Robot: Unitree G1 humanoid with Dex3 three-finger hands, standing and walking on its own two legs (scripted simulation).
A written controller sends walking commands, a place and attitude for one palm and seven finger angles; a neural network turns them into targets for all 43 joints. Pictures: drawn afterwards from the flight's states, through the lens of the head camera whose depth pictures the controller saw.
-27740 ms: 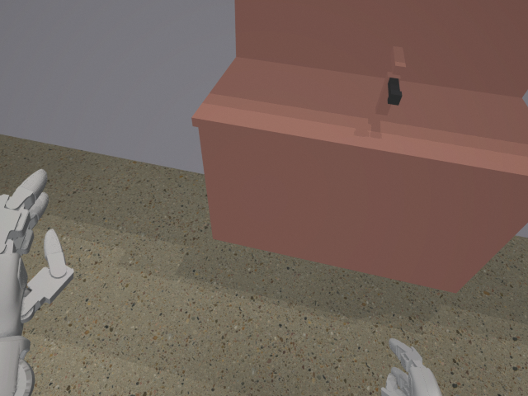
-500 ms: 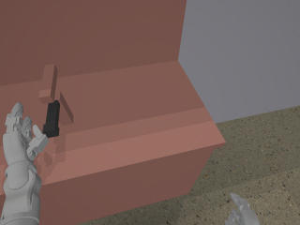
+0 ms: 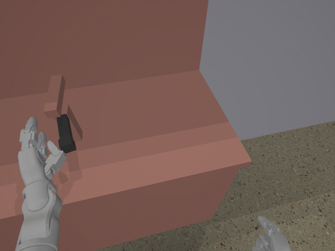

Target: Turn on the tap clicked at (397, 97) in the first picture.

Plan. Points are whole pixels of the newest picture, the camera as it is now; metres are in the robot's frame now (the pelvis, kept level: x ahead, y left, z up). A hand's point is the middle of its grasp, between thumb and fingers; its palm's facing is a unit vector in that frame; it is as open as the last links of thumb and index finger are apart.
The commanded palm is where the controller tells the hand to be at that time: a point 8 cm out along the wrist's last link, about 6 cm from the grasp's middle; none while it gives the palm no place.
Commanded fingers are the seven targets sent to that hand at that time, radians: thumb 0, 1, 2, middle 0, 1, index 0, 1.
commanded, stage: push the lever round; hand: left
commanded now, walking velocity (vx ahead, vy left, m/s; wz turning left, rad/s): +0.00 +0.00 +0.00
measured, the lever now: (67, 144) +0.32 +0.27 +0.08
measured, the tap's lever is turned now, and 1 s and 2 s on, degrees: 11 37 65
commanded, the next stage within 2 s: none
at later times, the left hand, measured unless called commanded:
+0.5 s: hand (79, 147) +0.32 +0.24 +0.07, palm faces +0.62 -0.78 -0.06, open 7.8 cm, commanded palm +0.28 +0.26 +0.07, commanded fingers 0.00 0.90 0.90 -0.15 -0.15 -0.15 -0.15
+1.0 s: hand (89, 143) +0.33 +0.22 +0.08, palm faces +0.71 -0.70 -0.07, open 7.7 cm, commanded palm +0.29 +0.23 +0.07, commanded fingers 0.00 0.90 0.90 -0.15 -0.15 -0.15 -0.15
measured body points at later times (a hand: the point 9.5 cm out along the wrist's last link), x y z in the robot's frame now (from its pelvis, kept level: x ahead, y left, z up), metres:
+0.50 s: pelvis +0.00 +0.00 +0.00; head +0.02 -0.01 +0.45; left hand +0.28 +0.28 +0.08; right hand +0.17 -0.24 -0.10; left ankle +0.01 +0.12 -0.72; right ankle +0.01 -0.10 -0.72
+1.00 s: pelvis +0.00 -0.01 +0.00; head +0.02 -0.01 +0.45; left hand +0.29 +0.25 +0.08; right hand +0.17 -0.25 -0.10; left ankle +0.01 +0.12 -0.72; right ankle +0.01 -0.10 -0.72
